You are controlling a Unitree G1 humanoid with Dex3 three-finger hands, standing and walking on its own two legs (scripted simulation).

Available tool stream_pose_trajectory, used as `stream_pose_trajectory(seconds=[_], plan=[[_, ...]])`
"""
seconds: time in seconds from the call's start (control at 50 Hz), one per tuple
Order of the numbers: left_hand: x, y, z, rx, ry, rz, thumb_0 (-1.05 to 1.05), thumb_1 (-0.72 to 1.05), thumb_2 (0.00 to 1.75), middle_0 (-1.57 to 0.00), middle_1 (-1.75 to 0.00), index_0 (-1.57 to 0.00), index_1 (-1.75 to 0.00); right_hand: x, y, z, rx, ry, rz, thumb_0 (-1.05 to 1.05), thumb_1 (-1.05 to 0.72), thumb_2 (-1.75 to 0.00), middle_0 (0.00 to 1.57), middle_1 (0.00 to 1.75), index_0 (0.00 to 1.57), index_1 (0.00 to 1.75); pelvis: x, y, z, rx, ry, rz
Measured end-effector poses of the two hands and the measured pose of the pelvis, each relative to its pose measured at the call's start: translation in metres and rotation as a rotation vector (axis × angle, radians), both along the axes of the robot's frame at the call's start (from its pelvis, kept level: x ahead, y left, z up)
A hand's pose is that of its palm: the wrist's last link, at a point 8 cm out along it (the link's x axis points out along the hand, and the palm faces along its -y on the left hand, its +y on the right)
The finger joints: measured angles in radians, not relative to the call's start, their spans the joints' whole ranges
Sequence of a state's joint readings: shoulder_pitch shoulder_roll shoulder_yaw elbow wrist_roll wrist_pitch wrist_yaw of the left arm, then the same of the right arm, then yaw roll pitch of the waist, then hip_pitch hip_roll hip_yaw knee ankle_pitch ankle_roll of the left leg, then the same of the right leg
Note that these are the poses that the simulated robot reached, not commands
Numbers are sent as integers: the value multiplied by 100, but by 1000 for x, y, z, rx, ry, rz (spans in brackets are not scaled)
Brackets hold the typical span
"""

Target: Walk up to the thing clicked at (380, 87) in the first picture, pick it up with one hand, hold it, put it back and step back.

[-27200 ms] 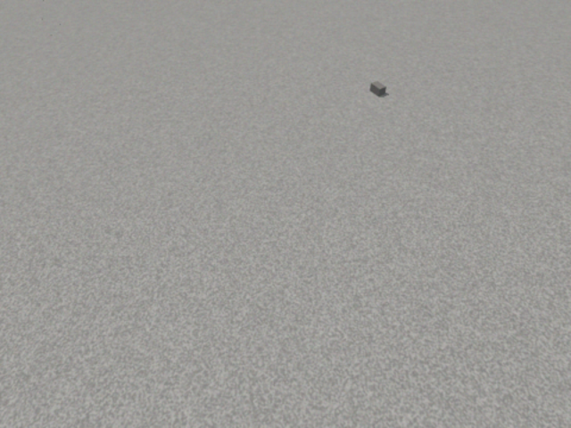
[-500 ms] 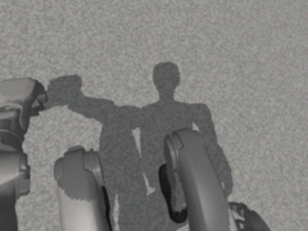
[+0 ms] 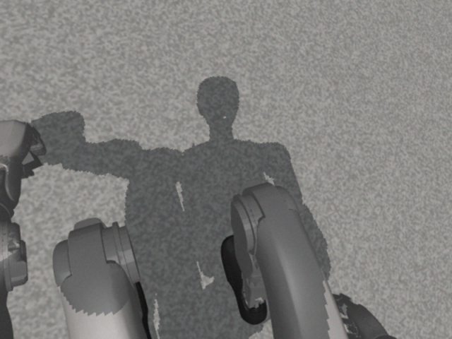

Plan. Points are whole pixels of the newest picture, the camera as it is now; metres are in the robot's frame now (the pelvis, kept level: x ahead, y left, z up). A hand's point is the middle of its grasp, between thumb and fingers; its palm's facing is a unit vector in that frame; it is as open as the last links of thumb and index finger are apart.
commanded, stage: rest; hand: left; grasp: from above
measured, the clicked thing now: (6, 161) +0.45 +0.32 -0.23
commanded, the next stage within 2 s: open in 1.12 s
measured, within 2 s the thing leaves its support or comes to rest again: rests again in 0.62 s
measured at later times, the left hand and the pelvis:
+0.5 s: hand (23, 164) +0.44 +0.29 -0.23, palm faces -0.46 -0.09 -0.88, open 5.5 cm; pelvis +0.00 +0.00 -0.02, yaw -2 degrees
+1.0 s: hand (28, 164) +0.44 +0.29 -0.25, palm faces -0.46 -0.10 -0.88, open 5.4 cm; pelvis +0.00 +0.01 -0.02, yaw -4 degrees
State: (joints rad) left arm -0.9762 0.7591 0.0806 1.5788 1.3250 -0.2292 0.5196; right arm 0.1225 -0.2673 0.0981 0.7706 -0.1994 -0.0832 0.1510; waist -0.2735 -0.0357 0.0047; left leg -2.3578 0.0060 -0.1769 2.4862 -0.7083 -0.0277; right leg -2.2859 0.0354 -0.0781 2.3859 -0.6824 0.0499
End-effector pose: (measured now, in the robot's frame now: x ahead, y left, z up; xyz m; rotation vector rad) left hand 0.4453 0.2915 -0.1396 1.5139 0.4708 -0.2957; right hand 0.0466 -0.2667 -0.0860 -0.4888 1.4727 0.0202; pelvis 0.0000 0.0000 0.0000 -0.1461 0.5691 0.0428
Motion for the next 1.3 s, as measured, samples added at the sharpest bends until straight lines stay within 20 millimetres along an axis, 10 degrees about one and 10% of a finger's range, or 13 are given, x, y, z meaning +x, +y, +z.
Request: stream_pose_trajectory(seconds=[1.3], plan=[[6,2,-51,-47,-8,28,-8,44,13,-92,-16,-122,-20,-4,13,17,32,13,185,0,-91,-90,20,30,20,30,-1,9,-15,-70,-83,-37]])
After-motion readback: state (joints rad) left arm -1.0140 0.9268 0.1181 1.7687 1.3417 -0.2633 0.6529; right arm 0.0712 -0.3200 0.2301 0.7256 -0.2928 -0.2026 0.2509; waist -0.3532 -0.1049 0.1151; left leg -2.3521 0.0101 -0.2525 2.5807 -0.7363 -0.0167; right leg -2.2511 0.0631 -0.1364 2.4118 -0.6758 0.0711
